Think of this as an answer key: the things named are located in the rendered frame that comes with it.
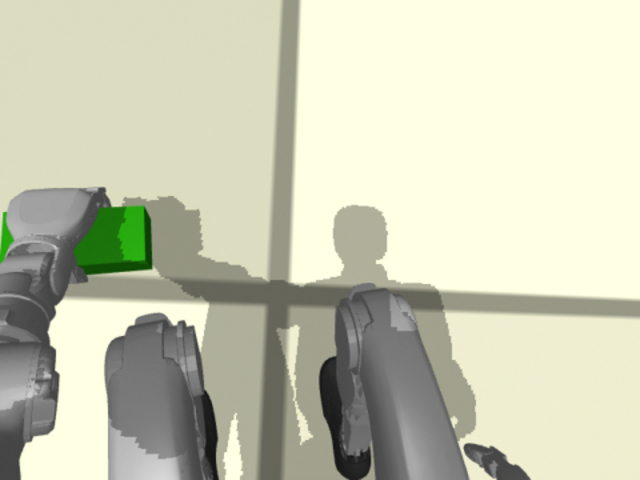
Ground left robot hand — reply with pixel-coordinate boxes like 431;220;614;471
6;187;112;284

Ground left robot foot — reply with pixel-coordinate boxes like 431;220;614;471
201;389;219;480

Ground right robot hand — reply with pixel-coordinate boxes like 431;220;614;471
464;443;531;480

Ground left robot arm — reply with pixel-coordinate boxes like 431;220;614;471
0;236;75;480

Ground right robot foot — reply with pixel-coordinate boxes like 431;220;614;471
319;356;371;480

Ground carton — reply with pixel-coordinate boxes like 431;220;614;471
0;206;152;275

